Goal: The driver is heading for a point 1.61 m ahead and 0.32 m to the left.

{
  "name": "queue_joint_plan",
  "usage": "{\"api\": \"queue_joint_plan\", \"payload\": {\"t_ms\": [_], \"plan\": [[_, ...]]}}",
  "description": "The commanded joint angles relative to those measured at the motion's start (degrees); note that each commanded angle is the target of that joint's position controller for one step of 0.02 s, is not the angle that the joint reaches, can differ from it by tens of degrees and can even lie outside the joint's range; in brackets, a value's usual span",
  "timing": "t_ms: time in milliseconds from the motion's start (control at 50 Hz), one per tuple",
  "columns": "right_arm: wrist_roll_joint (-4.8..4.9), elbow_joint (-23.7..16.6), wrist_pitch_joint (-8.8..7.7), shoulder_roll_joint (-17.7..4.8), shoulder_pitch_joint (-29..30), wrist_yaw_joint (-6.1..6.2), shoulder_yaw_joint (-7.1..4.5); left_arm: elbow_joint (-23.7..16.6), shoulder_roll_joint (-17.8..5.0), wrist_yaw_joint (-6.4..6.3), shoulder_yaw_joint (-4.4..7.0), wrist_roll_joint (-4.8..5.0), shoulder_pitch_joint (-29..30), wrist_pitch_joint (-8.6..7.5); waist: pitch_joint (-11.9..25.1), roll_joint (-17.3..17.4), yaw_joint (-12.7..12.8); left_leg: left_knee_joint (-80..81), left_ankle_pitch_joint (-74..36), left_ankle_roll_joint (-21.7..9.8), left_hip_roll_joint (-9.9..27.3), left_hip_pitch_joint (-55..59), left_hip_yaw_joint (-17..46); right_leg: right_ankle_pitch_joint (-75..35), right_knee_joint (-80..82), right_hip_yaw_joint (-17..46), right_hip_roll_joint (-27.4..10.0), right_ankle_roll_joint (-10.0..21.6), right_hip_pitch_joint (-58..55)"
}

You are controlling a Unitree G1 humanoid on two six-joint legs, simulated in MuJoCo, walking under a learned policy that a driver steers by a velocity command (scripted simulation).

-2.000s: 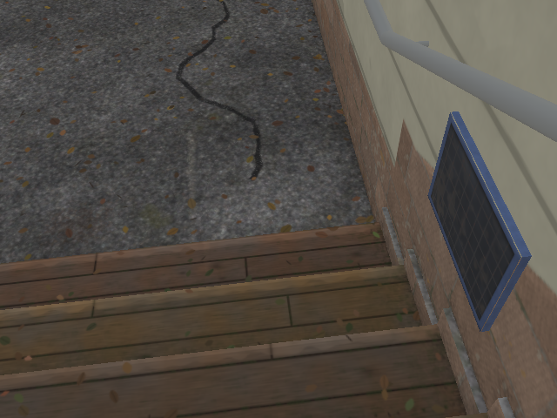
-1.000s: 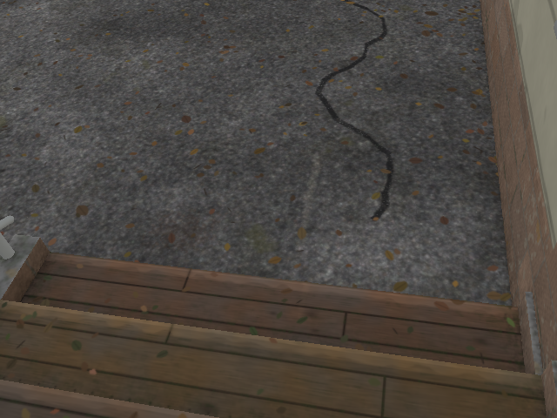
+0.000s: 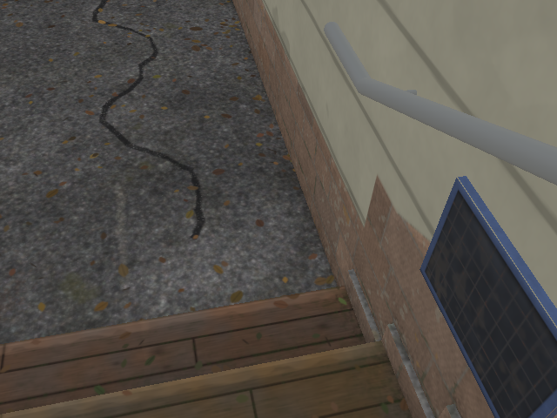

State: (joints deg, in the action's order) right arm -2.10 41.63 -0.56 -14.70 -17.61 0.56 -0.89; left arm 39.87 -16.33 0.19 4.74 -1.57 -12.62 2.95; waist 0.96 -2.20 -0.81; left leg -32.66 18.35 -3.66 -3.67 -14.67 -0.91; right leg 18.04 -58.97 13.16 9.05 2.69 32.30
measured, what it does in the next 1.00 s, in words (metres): goes down, turning left: right foot 0.15 m lower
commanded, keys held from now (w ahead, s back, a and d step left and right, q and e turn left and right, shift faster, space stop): w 0.02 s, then w+q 0.98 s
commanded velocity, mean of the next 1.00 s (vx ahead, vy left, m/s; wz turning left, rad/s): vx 0.47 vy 0.00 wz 0.35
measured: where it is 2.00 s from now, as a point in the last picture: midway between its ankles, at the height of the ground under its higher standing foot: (207, 324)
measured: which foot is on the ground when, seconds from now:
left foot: down 0.00-0.52, up 0.54-1.00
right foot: up 0.00-0.50, down 0.52-1.00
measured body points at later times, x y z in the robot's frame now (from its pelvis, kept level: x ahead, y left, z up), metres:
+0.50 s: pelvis +0.24 -0.05 -0.08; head +0.26 -0.06 +0.36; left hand +0.46 +0.20 -0.17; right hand +0.13 -0.31 -0.21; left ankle -0.01 +0.07 -0.72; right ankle +0.37 -0.15 -0.83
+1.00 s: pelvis +0.48 -0.03 -0.21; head +0.50 -0.02 +0.24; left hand +0.30 +0.14 -0.35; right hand +0.78 -0.14 -0.31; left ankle +0.59 +0.12 -0.92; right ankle +0.35 -0.16 -0.88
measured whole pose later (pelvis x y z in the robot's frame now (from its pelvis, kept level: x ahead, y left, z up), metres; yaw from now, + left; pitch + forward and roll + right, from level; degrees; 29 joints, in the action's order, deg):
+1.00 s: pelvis +0.48 -0.03 -0.21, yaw +24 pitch -1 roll -1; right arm -2.2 47.4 -0.4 -14.1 2.3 -3.7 -2.9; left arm 56.9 -10.0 -2.8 1.9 -0.3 -30.6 -4.6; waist -3.5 1.5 5.0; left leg -35.0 -23.0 -4.6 -0.9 -31.2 -1.0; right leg 44.4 -49.3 -13.9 -2.4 0.4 2.9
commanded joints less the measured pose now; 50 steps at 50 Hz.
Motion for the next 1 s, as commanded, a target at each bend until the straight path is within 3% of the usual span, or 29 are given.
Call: {"api": "queue_joint_plan", "payload": {"t_ms": [20,40,80,140,160,200,280,320,340,380,420,460,480,500,520,540,560,580,600,620,640,680,740,760,800,820,840,900,1000], "plan": [[-0.37,-3.7,-1.86,-8.1,2.6,-0.32,-2.35,-0.5,-5.8,1.39,1.92,-0.81,-1.7,-0.87,-6.3,8.1,2.8,22.4,10.0,-1.4,15.1,3.2,22.0,-10.6,-4.1,1.3,-3.4,-2.3,13.2],[-1.30,-2.0,-2.40,-8.7,0.7,-0.95,-2.77,1.6,-4.9,1.96,1.89,-0.54,-4.2,-0.63,-3.4,9.5,3.3,22.5,7.6,-4.1,14.1,-0.1,19.0,-14.2,-7.4,-0.7,-2.7,-1.7,6.7],[0.37,0.2,-3.70,-8.3,-2.4,-1.18,-2.68,1.8,-4.6,1.33,1.92,0.32,-0.7,-0.34,-6.0,7.3,2.8,22.7,8.8,-7.9,13.4,-2.5,16.3,-15.5,-8.6,-2.9,-2.9,-1.8,5.6],[0.70,2.7,-4.71,-9.8,-6.9,-1.34,-3.06,1.9,-4.7,0.46,1.70,-1.06,5.0,-1.04,-6.9,4.9,1.6,18.7,0.7,-9.6,13.6,5.2,17.3,-18.8,-2.3,-6.5,-6.2,-1.0,10.0],[1.51,4.0,-4.64,-9.8,-9.7,-1.22,-3.30,2.6,-4.0,0.60,1.40,-2.00,5.9,-1.07,-6.7,5.9,1.0,16.3,-3.9,-9.6,13.4,7.9,16.5,-19.9,-1.0,-8.3,-7.6,-1.4,11.5],[1.04,4.8,-4.81,-10.0,-13.1,-1.05,-3.26,2.1,-3.8,0.73,0.92,-2.27,10.7,-1.61,-5.2,7.6,-1.4,12.7,-15.5,-10.3,13.6,10.8,17.6,-19.6,3.0,-11.4,-9.3,-2.0,10.5],[0.61,9.4,-5.73,-9.4,-22.8,0.03,-3.94,0.1,-4.4,0.35,1.24,-0.72,22.4,-3.47,-7.0,9.8,-7.9,5.9,-20.4,-12.2,14.7,27.5,22.8,-21.6,15.2,-7.0,-12.4,-4.4,25.7],[1.48,9.8,-5.91,-6.8,-22.0,0.61,-3.29,0.4,-3.1,0.61,0.49,-0.19,21.9,-4.32,-8.6,7.9,-6.2,3.7,-19.3,-11.2,13.6,20.1,22.9,-28.5,23.4,-6.4,-13.7,-4.5,19.6],[0.87,9.2,-5.89,-6.2,-19.4,0.25,-2.98,0.7,-1.7,1.11,-0.15,0.16,21.9,-4.17,-8.9,6.0,-6.4,3.2,-13.7,-10.2,10.8,10.7,20.4,-34.4,27.2,-10.1,-11.6,-4.4,10.6],[1.08,7.5,-4.54,-7.2,-15.2,0.03,-3.12,1.8,1.6,1.92,-1.53,0.33,19.0,-4.26,-6.5,4.8,-6.3,1.1,-14.0,-8.5,7.7,0.6,19.1,-39.4,32.4,-10.8,-10.4,-3.6,-6.0],[0.86,8.7,-4.38,-6.3,-16.5,-0.21,-2.56,4.1,-0.3,0.60,-1.49,1.03,16.2,-4.04,-7.0,6.4,-7.5,-3.9,-11.4,-7.4,5.6,3.3,19.5,-40.0,37.6,-9.0,-11.8,-3.5,-9.5],[0.71,10.4,-2.81,-5.6,-18.5,1.31,-2.47,5.2,-2.5,-0.48,-1.03,1.73,11.9,-4.42,-5.7,8.4,-6.7,-10.3,-11.3,-5.7,5.0,4.9,20.4,-40.3,40.9,-6.4,-14.4,-3.8,-14.6],[-0.64,10.2,-1.90,-6.3,-17.2,1.73,-2.61,7.9,-4.7,-1.58,-0.35,1.27,4.2,-4.96,-3.5,2.7,-3.0,-20.4,-11.4,-5.8,3.3,7.8,19.8,-42.6,46.1,-6.0,-16.7,-3.3,-19.5],[0.20,10.8,-1.76,-8.3,-17.1,1.05,-3.11,12.1,-7.0,-2.10,0.59,0.43,-7.3,-5.81,1.6,-3.1,2.4,-33.8,-6.6,-5.5,1.1,3.1,15.9,-47.5,46.7,-11.6,-16.0,-4.0,-33.8],[1.49,11.5,-1.71,-6.2,-16.5,1.25,-3.35,15.2,-10.0,-1.81,1.74,-0.81,-16.0,-6.48,4.7,-3.5,5.9,-48.9,11.4,-5.5,-1.7,-7.7,13.3,-39.5,39.3,-10.9,-17.1,-4.2,-46.9],[3.33,12.3,-2.92,-1.3,-22.4,1.56,-3.12,15.4,-12.0,-1.32,1.75,-2.82,-20.8,-6.46,9.4,-12.7,5.1,-72.1,36.6,-4.5,-5.6,-24.0,11.9,-62.1,16.6,-6.5,-25.2,-2.2,-61.1],[4.82,13.4,-3.54,-1.3,-29.1,2.68,-2.71,15.2,-11.1,0.00,1.61,-1.39,-21.7,-5.72,15.1,-14.7,2.9,-81.1,34.4,-3.9,-1.9,-33.2,10.6,-56.7,14.7,3.6,-33.3,2.2,-63.5],[2.65,12.8,-3.50,-4.7,-24.0,3.00,-3.12,12.5,-10.0,-0.17,1.82,0.35,-18.1,-5.31,10.7,-12.5,4.1,-75.6,21.1,-2.4,0.3,-38.4,8.3,-22.6,28.0,11.5,-36.7,6.6,-52.8],[-0.77,10.8,-2.55,-5.4,-13.5,2.32,-3.50,10.1,-6.9,-1.09,1.61,1.02,-8.6,-5.38,0.9,-7.4,2.9,-69.9,9.7,-2.6,2.6,-36.5,5.5,2.9,40.0,9.8,-31.9,6.7,-36.7],[-1.49,8.3,-1.77,-5.5,-9.3,2.01,-3.75,9.5,-6.9,-2.03,1.45,0.67,-6.3,-6.08,-2.1,-13.4,2.3,-71.1,7.5,-2.0,3.3,-36.0,4.3,0.4,40.9,13.2,-34.6,11.0,-29.9],[-1.38,9.3,-1.29,-7.3,-7.1,1.19,-4.15,9.1,-2.5,-1.95,-0.28,0.48,-3.8,-7.21,-6.5,-4.3,0.0,-55.8,-0.5,-1.5,5.6,-29.7,8.5,-10.5,40.9,6.5,-31.1,10.0,-20.3],[-0.46,11.8,-0.41,-2.8,-7.0,-0.07,-4.05,11.6,-1.4,-2.28,-0.47,0.80,-4.7,-9.67,-10.0,-2.5,-3.0,-39.9,-11.0,0.6,6.1,-23.0,10.8,-18.8,37.7,-2.2,-25.9,7.7,-10.5],[-2.28,7.6,1.85,-0.6,2.0,-0.95,-3.48,14.5,-1.8,-2.67,-1.33,3.40,-12.0,-10.29,-4.3,-3.0,-1.2,-34.4,-13.6,1.6,3.8,-25.8,6.6,-38.8,34.9,-3.1,-29.6,10.5,-19.3],[-2.06,6.9,2.03,0.3,2.7,-1.46,-2.98,15.5,-2.5,-2.23,-1.21,2.59,-14.4,-10.13,-2.4,-4.6,-1.8,-37.7,-14.3,0.1,4.0,-27.0,7.9,-40.5,34.5,-2.2,-31.0,10.7,-21.7],[-0.70,5.3,2.29,-0.8,6.8,-2.27,-3.01,14.7,-2.8,-1.77,-1.07,1.91,-13.9,-9.95,-3.9,-3.1,-1.7,-35.2,-19.7,-1.0,3.3,-27.5,6.0,-35.0,35.3,-7.6,-27.8,8.0,-21.2],[-0.16,4.4,1.01,-1.5,10.4,-3.17,-3.35,14.9,1.7,-1.94,-1.87,2.08,-13.2,-10.10,-5.9,-0.5,-2.3,-22.3,-35.1,-2.1,4.0,-26.1,7.2,-22.4,33.0,-14.5,-22.2,3.9,-20.9],[0.53,4.3,0.42,-0.8,13.5,-3.43,-3.14,15.2,2.2,-2.74,-2.10,2.71,-13.7,-10.07,-7.2,-6.3,-0.5,-17.9,-38.5,-1.9,2.3,-25.2,5.7,-18.9,31.8,-14.8,-21.5,2.5,-21.1],[1.28,5.2,-0.63,-0.2,18.0,-4.31,-2.44,14.5,0.4,-3.04,-1.48,1.70,-16.6,-8.88,-8.5,-2.4,2.2,-9.0,-50.2,-1.6,0.9,-16.3,-0.5,-6.8,26.4,-18.3,-20.3,0.5,-16.9],[-0.90,1.4,-0.95,0.2,26.8,-4.15,-1.20,17.0,-1.2,-3.55,-1.49,0.93,-23.2,-6.81,-14.7,1.2,7.7,5.1,-38.3,-0.5,2.1,-17.4,-5.2,-20.6,14.6,-18.5,-22.9,2.9,-23.3]]}}
Keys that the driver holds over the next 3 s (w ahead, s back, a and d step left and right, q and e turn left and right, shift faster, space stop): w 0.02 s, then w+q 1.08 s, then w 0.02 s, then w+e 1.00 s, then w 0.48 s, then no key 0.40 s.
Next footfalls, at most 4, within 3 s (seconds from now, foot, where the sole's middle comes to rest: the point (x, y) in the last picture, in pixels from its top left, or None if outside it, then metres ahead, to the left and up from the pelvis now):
0.52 right None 0.39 -0.15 -0.92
1.08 left None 0.63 0.11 -1.07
1.68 right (242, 334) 1.02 0.09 -1.22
2.26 left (168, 284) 1.34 0.41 -1.37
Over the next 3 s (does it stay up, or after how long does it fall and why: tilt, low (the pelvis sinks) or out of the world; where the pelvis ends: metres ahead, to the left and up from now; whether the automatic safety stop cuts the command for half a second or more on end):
stays up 1.52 0.33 -0.59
